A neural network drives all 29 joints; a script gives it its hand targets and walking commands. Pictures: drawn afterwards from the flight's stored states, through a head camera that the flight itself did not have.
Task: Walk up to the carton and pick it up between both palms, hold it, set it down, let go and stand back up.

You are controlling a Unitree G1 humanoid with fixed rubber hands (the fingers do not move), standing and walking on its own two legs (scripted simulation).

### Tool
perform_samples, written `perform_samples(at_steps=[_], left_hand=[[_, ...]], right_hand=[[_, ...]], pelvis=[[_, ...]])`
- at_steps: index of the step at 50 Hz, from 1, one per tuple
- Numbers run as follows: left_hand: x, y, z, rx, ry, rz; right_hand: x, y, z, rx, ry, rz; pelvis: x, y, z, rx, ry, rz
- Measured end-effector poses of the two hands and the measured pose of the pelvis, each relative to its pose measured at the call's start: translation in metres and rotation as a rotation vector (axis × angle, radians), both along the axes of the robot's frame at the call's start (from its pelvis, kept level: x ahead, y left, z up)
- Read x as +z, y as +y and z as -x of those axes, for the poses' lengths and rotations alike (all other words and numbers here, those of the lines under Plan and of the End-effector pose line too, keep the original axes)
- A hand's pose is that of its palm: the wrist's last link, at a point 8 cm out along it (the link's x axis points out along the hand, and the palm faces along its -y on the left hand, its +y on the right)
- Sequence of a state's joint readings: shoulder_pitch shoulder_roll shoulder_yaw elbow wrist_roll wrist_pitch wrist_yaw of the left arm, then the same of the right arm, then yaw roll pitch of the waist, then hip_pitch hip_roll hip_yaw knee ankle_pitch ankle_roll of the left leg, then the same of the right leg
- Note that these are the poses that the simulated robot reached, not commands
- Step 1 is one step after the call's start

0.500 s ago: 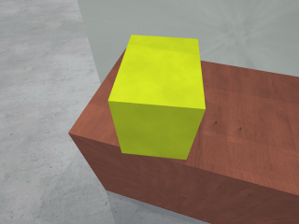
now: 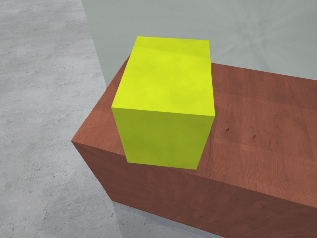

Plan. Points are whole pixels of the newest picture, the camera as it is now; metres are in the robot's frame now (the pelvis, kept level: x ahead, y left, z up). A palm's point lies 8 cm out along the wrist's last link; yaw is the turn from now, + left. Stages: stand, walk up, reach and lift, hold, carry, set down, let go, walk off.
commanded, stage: stand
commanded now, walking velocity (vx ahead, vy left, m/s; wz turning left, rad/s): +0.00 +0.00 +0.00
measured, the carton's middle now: (166, 103) +0.46 +0.00 +0.06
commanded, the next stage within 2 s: none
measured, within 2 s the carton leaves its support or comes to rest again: neither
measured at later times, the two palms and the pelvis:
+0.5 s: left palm out of the picture -0.04 +0.22 -0.14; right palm out of the picture +0.00 -0.21 -0.15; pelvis +0.00 +0.00 +0.00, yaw +0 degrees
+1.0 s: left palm out of the picture -0.04 +0.22 -0.14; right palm out of the picture -0.01 -0.20 -0.15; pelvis -0.01 +0.01 +0.00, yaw +0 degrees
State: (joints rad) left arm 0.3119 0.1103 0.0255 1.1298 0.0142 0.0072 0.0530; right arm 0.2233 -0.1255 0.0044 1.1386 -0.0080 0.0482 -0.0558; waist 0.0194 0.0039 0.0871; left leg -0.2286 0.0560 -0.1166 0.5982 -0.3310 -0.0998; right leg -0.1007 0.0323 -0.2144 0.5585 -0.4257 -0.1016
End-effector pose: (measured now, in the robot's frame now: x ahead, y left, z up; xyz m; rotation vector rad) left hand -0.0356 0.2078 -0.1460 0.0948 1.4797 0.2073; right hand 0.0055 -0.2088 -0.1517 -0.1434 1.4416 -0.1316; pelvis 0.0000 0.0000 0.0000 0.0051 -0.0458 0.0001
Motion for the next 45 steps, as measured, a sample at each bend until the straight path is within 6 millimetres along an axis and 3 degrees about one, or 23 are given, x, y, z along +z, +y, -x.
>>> perform_samples(at_steps=[45], left_hand=[[0.003,0.004,0.005,-0.013,-0.010,0.018]], right_hand=[[0.005,0.011,0.010,-0.020,-0.002,-0.004]], pelvis=[[0.004,0.009,0.004,-0.001,-0.025,-0.001]])
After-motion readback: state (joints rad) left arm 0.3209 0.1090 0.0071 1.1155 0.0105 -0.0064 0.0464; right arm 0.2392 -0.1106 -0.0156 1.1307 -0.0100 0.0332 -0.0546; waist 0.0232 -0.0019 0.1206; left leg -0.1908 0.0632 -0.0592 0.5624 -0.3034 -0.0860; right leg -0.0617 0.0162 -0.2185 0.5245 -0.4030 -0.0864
